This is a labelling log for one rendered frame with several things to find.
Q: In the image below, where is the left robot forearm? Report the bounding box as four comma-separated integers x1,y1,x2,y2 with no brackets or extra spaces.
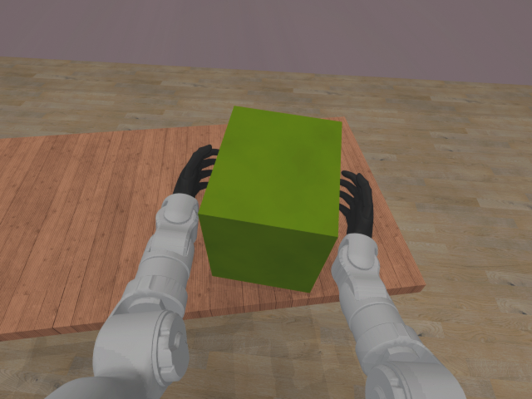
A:
92,194,199,376

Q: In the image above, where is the robot left hand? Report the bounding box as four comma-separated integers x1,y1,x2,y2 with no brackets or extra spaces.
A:
173,145,219,198

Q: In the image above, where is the robot left upper arm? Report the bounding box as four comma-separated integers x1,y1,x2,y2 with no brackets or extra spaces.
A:
44,309,190,399

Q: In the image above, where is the robot right upper arm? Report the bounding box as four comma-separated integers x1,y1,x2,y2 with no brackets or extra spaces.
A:
365,361,466,399

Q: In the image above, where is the robot right hand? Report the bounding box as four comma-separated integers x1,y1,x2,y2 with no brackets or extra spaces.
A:
339,170,373,238

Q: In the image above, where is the carton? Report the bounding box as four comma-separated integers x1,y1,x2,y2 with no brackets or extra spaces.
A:
198,106,342,293

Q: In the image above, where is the table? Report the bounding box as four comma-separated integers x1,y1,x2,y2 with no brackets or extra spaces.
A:
0,116,426,342

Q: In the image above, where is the right robot forearm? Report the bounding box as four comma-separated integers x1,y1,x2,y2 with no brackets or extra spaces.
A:
331,234,466,399

